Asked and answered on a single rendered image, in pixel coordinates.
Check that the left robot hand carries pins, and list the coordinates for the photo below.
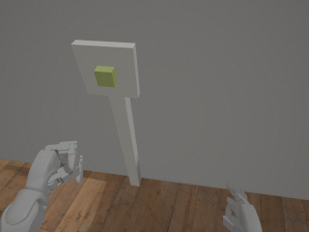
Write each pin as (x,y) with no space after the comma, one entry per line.
(41,175)

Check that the panel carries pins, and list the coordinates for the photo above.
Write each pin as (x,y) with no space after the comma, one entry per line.
(123,57)

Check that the right robot hand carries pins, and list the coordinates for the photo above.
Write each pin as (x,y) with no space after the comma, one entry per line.
(246,218)

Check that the left robot forearm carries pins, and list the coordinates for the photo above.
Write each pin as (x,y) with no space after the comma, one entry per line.
(26,213)

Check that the button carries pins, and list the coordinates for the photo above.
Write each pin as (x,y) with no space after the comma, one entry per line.
(106,76)

